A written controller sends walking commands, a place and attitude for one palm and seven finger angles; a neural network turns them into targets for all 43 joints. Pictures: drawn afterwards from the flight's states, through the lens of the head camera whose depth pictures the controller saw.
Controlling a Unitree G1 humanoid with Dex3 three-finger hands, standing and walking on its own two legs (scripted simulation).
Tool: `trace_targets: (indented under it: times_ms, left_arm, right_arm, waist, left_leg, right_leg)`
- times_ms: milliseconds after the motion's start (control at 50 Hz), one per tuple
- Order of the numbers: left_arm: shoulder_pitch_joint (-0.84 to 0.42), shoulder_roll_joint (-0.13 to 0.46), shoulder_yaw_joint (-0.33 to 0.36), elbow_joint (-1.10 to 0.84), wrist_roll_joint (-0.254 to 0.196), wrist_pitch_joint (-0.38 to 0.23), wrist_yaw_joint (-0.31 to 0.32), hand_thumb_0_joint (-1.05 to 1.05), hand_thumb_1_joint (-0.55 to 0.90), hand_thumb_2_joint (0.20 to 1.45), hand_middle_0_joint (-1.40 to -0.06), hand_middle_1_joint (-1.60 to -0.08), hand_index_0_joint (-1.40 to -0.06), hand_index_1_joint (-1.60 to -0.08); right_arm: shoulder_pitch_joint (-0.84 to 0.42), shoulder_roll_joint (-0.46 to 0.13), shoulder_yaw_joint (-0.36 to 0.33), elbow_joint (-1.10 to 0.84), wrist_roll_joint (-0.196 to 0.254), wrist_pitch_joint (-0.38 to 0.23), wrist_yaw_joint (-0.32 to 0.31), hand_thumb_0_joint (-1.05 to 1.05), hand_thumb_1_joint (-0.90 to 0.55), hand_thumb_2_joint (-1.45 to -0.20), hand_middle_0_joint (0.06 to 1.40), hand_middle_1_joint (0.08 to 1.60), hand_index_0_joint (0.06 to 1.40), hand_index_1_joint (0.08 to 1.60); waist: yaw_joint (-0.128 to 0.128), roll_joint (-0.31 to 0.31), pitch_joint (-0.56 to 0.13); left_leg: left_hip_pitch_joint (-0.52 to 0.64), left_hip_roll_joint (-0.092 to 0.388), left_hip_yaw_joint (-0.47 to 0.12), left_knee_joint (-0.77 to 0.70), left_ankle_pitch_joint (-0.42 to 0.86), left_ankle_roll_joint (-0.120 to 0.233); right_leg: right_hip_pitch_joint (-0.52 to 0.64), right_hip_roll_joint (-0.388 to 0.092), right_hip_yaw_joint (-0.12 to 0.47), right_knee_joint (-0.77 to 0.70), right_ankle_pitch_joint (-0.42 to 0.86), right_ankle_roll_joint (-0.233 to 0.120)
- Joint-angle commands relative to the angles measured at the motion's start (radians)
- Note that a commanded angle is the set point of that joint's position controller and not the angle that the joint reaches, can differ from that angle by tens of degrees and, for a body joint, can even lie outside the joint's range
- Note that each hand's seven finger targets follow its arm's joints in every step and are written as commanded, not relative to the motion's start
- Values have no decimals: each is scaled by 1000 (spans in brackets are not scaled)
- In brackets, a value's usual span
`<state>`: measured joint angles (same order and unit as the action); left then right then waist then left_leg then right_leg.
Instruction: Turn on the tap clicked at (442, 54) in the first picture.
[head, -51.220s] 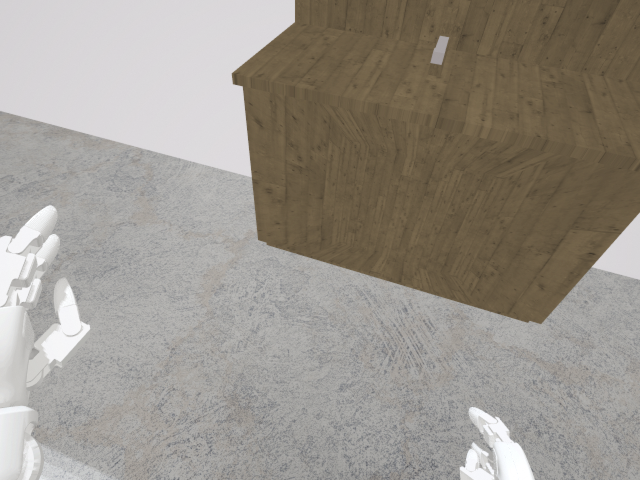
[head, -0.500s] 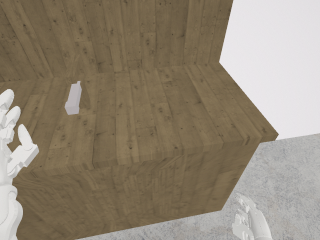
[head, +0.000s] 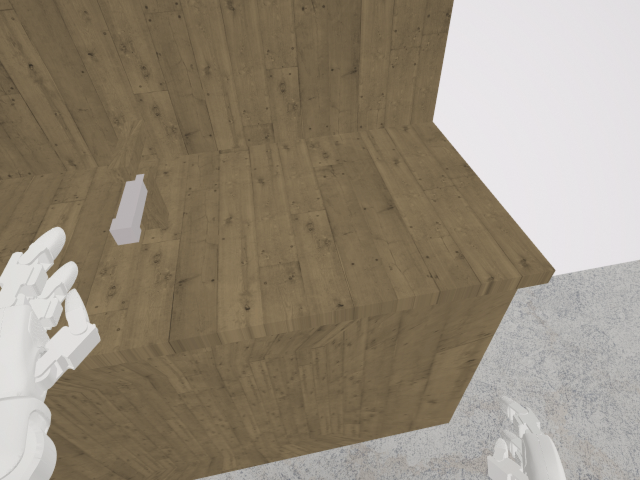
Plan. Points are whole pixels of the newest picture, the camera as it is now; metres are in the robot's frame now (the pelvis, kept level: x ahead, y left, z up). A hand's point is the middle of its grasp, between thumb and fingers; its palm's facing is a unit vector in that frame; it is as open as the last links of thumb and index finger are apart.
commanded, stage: turn the palm inward beside the body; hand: left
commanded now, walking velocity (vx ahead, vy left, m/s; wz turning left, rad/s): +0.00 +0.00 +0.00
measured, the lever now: (125, 230) +0.38 +0.32 +0.12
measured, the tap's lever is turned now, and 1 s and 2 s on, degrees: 0 0 0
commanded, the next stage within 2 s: reach beside the lever's end, fingers flat in 1.18 s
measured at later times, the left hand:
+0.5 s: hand (73, 345) +0.18 +0.25 +0.17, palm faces +0.45 -0.88 -0.15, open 7.4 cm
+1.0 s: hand (85, 343) +0.18 +0.24 +0.17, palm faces +0.47 -0.87 -0.13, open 7.4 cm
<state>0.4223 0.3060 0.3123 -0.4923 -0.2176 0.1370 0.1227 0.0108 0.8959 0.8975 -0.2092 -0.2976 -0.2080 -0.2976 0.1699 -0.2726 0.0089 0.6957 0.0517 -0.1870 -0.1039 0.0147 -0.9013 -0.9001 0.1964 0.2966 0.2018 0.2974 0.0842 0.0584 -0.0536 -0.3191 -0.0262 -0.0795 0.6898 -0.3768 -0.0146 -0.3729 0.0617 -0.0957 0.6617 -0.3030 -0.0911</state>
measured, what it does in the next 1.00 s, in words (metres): stands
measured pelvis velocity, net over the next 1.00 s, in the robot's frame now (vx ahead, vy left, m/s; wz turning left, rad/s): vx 0.00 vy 0.01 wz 0.01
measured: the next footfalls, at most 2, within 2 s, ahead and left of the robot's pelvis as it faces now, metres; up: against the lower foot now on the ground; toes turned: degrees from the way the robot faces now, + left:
none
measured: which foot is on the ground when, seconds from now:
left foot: down 0.00-1.00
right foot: down 0.00-1.00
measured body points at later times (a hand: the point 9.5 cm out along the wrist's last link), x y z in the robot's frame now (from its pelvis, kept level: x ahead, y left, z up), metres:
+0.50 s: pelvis +0.00 +0.02 +0.00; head -0.03 +0.00 +0.45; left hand +0.15 +0.30 +0.18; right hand +0.22 -0.18 -0.06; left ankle -0.01 +0.13 -0.72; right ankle +0.03 -0.05 -0.72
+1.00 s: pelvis +0.00 +0.01 +0.01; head -0.03 -0.02 +0.45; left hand +0.15 +0.28 +0.18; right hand +0.22 -0.19 -0.06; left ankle -0.01 +0.13 -0.72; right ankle +0.03 -0.05 -0.72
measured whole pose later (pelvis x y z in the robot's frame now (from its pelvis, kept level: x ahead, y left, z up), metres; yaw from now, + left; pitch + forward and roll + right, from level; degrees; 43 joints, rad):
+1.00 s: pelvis +0.00 +0.01 +0.01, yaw +1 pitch -3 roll +0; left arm 0.45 0.24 0.25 -0.61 -0.26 0.30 0.17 0.01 0.90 0.90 -0.21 -0.30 -0.21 -0.30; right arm 0.15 -0.24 0.06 0.68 0.06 -0.23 -0.11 0.01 -0.90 -0.90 0.20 0.30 0.20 0.30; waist 0.10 0.07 -0.05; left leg -0.24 -0.04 -0.08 0.63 -0.35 0.00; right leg -0.29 0.05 -0.10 0.60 -0.28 -0.08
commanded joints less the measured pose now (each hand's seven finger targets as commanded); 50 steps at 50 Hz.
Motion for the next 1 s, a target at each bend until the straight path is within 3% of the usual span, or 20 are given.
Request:
trace_targets:
  times_ms: [0,60,80,180,240,260,320,360,440,460,540,580,700,760,840,860,880,900,920,980]
  left_arm:
    - [-91,185,104,-277,21,-133,24,0,900,900,-200,-300,-200,-300]
    - [-52,185,124,-275,23,-143,27,0,900,900,-200,-300,-200,-300]
    - [-48,154,99,-279,17,-136,23,0,900,900,-200,-300,-200,-300]
    - [-26,105,74,-233,-14,-51,2,0,900,900,-200,-300,-200,-300]
    - [-65,120,74,-252,-24,-6,-2,0,900,900,-200,-300,-200,-300]
    - [-81,125,75,-263,-13,1,3,0,900,900,-200,-300,-200,-300]
    - [-98,115,53,-304,-9,4,16,0,900,900,-200,-300,-200,-300]
    - [-110,127,54,-350,5,-10,31,0,900,900,-200,-300,-200,-300]
    - [-74,106,36,-341,-1,-22,44,0,900,900,-200,-300,-200,-300]
    - [-73,114,48,-334,1,-17,48,0,900,900,-200,-300,-200,-300]
    - [-57,88,34,-302,-24,30,48,0,900,900,-200,-300,-200,-300]
    - [-78,74,18,-317,-20,53,50,0,900,900,-200,-300,-200,-300]
    - [-104,87,28,-344,-23,75,68,0,900,900,-200,-300,-200,-300]
    - [-102,100,43,-357,-22,71,71,0,900,900,-200,-300,-200,-300]
    - [-76,87,34,-345,-28,77,67,0,900,900,-200,-300,-200,-300]
    - [-71,92,39,-336,-22,82,66,0,900,900,-200,-300,-200,-300]
    - [-78,70,17,-337,-23,84,64,0,900,900,-200,-300,-200,-300]
    - [-71,76,27,-337,-27,87,63,0,900,900,-200,-300,-200,-300]
    - [-69,72,25,-328,-31,90,61,0,900,900,-200,-300,-200,-300]
    - [-80,71,26,-344,-33,90,58,0,900,900,-200,-300,-200,-300]
  right_arm:
    - [-126,-75,-22,-193,-10,-102,-5,0,-900,-900,200,300,200,300]
    - [-122,-74,-16,-192,-5,-113,0,0,-900,-900,200,300,200,300]
    - [-106,-72,-17,-196,-9,-113,2,0,-900,-900,200,300,200,300]
    - [-124,-72,-9,-202,2,-103,-1,0,-900,-900,200,300,200,300]
    - [-139,-75,-3,-210,5,-94,-9,0,-900,-900,200,300,200,300]
    - [-162,-71,4,-210,8,-94,-11,0,-900,-900,200,300,200,300]
    - [-159,-66,5,-218,2,-98,-11,0,-900,-900,200,300,200,300]
    - [-178,-59,12,-215,4,-104,-10,0,-900,-900,200,300,200,300]
    - [-169,-59,13,-211,-1,-110,-6,0,-900,-900,200,300,200,300]
    - [-183,-57,17,-204,5,-110,-8,0,-900,-900,200,300,200,300]
    - [-197,-61,16,-206,6,-102,-15,0,-900,-900,200,300,200,300]
    - [-211,-56,20,-203,13,-97,-16,0,-900,-900,200,300,200,300]
    - [-219,-55,21,-202,9,-106,-19,0,-900,-900,200,300,200,300]
    - [-219,-57,23,-190,9,-114,-16,0,-900,-900,200,300,200,300]
    - [-203,-61,18,-195,2,-114,-15,0,-900,-900,200,300,200,300]
    - [-208,-60,20,-186,6,-111,-14,0,-900,-900,200,300,200,300]
    - [-201,-58,21,-191,7,-108,-14,0,-900,-900,200,300,200,300]
    - [-203,-59,17,-194,5,-107,-14,0,-900,-900,200,300,200,300]
    - [-197,-62,18,-194,3,-106,-16,0,-900,-900,200,300,200,300]
    - [-199,-58,17,-194,4,-104,-14,0,-900,-900,200,300,200,300]
  waist:
    - [-3,-29,-157]
    - [11,-9,-160]
    - [3,-19,-173]
    - [0,-50,-91]
    - [1,-60,-76]
    - [4,-34,-52]
    - [2,-22,-72]
    - [9,37,-68]
    - [8,9,-67]
    - [12,24,-48]
    - [9,-27,-25]
    - [6,5,-9]
    - [11,-20,-8]
    - [16,19,-16]
    - [11,-30,-35]
    - [14,-3,-21]
    - [8,-32,-20]
    - [11,-17,-30]
    - [8,-49,-31]
    - [8,-23,-48]
  left_leg:
    - [-7,15,32,-82,262,55]
    - [14,12,33,-93,339,51]
    - [16,11,34,-96,358,48]
    - [11,21,26,-117,342,41]
    - [6,21,16,-134,286,43]
    - [16,21,16,-138,274,45]
    - [23,19,11,-148,229,44]
    - [35,19,7,-155,216,38]
    - [16,18,1,-163,168,36]
    - [12,17,-1,-170,135,35]
    - [-12,15,-4,-181,58,41]
    - [-10,12,-3,-191,27,40]
    - [-15,10,-7,-188,3,45]
    - [0,9,-8,-185,32,41]
    - [2,10,-1,-170,101,45]
    - [4,9,-1,-171,105,43]
    - [2,9,-1,-174,107,44]
    - [10,10,2,-168,123,45]
    - [10,10,1,-165,143,47]
    - [24,9,6,-159,167,47]
  right_leg:
    - [138,-112,100,-115,191,92]
    - [148,-93,62,-86,282,79]
    - [154,-93,56,-82,308,79]
    - [140,-90,44,-113,284,78]
    - [139,-89,45,-133,203,82]
    - [122,-87,47,-141,177,80]
    - [123,-89,50,-153,110,79]
    - [110,-86,49,-153,81,71]
    - [110,-83,46,-158,34,72]
    - [102,-82,47,-164,6,71]
    - [109,-86,56,-190,-59,78]
    - [105,-88,58,-196,-78,77]
    - [112,-90,66,-209,-116,81]
    - [113,-88,61,-203,-85,76]
    - [138,-91,69,-207,-32,79]
    - [133,-88,66,-208,-28,77]
    - [133,-88,64,-205,-24,78]
    - [140,-90,67,-207,-7,78]
    - [145,-89,67,-207,14,81]
    - [154,-93,72,-209,40,81]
